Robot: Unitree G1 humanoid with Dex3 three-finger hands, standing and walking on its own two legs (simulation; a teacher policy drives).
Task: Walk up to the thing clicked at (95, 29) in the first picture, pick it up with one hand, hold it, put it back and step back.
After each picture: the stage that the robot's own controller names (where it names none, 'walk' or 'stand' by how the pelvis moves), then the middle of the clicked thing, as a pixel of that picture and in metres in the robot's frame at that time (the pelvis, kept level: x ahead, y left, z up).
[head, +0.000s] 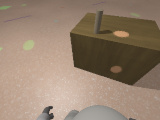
stand; (97, 22) +0.96 -0.02 +0.10
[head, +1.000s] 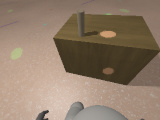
walk; (81, 24) +0.83 +0.18 +0.12
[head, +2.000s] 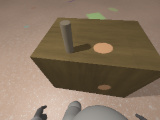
stand; (67, 38) +0.52 +0.23 +0.14
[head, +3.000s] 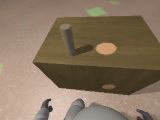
walk; (69, 42) +0.51 +0.18 +0.11
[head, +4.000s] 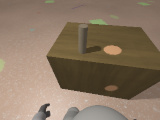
stand; (82, 40) +0.59 +0.10 +0.12
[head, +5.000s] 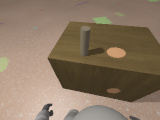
stand; (84, 42) +0.56 +0.09 +0.10
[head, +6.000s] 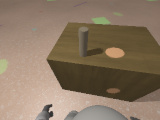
stand; (83, 43) +0.55 +0.10 +0.10
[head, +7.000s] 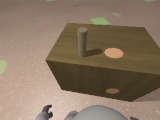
stand; (82, 44) +0.55 +0.10 +0.10
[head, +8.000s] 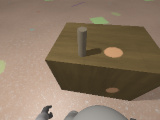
stand; (82, 43) +0.55 +0.11 +0.10
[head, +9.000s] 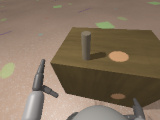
rise first; (86, 47) +0.53 +0.10 +0.11
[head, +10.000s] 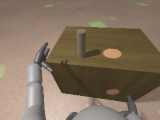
go down; (81, 45) +0.56 +0.09 +0.11
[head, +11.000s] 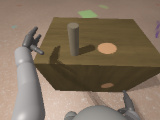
go down; (74, 41) +0.53 +0.11 +0.12
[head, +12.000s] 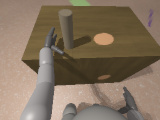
close in; (67, 32) +0.54 +0.12 +0.15
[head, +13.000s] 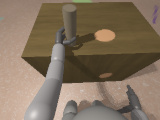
close; (70, 29) +0.55 +0.09 +0.17
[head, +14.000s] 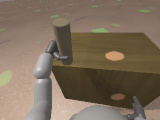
lift; (64, 46) +0.31 +0.15 +0.30
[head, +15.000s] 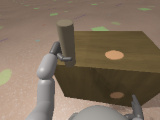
lift; (68, 47) +0.31 +0.14 +0.29
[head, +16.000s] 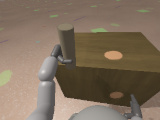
hold; (68, 50) +0.31 +0.14 +0.28
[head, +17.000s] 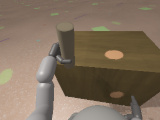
hold; (67, 49) +0.30 +0.14 +0.28
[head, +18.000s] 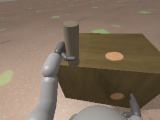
crouch; (72, 47) +0.32 +0.12 +0.29
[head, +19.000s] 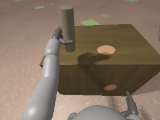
crouch; (68, 32) +0.45 +0.12 +0.29
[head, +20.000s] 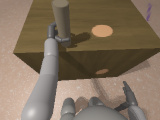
lower; (63, 28) +0.53 +0.11 +0.18
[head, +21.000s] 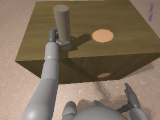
lower; (64, 31) +0.52 +0.12 +0.17
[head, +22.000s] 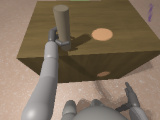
lower; (64, 31) +0.52 +0.12 +0.17
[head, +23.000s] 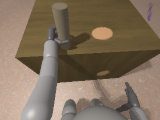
lower; (63, 30) +0.52 +0.12 +0.17
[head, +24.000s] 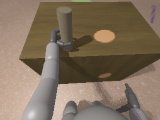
loosen; (66, 33) +0.51 +0.12 +0.16
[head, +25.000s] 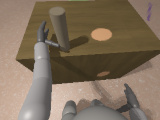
withdraw; (61, 33) +0.51 +0.13 +0.16
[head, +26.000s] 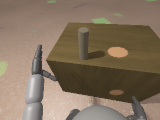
sink last; (83, 45) +0.50 +0.10 +0.14
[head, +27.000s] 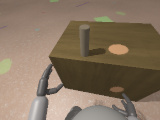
stand; (84, 42) +0.53 +0.11 +0.13
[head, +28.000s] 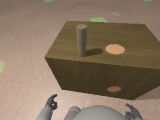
stand; (81, 42) +0.52 +0.10 +0.14
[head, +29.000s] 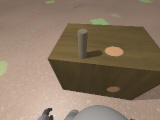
stand; (82, 45) +0.54 +0.10 +0.10
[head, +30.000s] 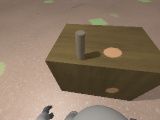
stand; (80, 47) +0.52 +0.11 +0.10
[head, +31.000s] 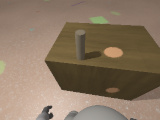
stand; (80, 46) +0.51 +0.11 +0.10
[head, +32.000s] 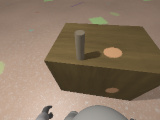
stand; (80, 47) +0.51 +0.12 +0.10
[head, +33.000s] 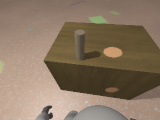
walk; (80, 46) +0.50 +0.12 +0.10
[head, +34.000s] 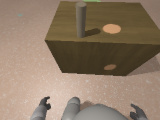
walk; (80, 22) +0.67 +0.13 +0.13
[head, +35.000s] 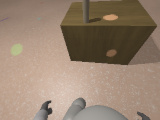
walk; (86, 10) +1.01 +0.14 +0.12
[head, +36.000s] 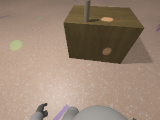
stand; (86, 11) +1.17 +0.11 +0.12
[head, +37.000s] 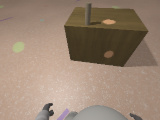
stand; (87, 14) +1.11 +0.10 +0.10
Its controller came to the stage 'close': yes
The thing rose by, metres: 0.18
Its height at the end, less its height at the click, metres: +0.00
